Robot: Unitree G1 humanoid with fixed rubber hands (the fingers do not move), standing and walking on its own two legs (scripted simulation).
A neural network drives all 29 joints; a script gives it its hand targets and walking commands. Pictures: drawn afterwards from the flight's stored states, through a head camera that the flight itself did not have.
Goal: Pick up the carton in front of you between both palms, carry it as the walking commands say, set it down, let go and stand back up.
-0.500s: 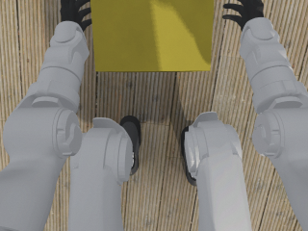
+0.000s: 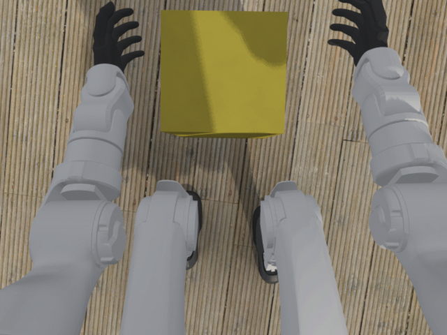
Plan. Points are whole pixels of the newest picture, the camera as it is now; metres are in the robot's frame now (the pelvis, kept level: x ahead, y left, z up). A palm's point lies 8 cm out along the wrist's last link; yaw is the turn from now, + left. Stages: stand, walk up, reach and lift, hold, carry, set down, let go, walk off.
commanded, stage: set down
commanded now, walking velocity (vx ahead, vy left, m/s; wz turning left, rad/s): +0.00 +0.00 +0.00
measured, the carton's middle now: (223, 88) +0.51 +0.01 -0.30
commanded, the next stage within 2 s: let go in 0.72 s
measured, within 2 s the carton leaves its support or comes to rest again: neither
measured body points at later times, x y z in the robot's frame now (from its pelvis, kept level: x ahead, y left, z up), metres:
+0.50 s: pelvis +0.02 +0.00 +0.13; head +0.33 +0.00 +0.46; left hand +0.52 +0.19 +0.02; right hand +0.54 -0.21 +0.02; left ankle +0.13 +0.12 -0.39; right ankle +0.09 -0.10 -0.39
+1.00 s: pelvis +0.07 +0.00 +0.26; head +0.33 +0.01 +0.63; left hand +0.47 +0.21 +0.14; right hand +0.48 -0.22 +0.14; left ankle +0.12 +0.12 -0.39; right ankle +0.09 -0.10 -0.39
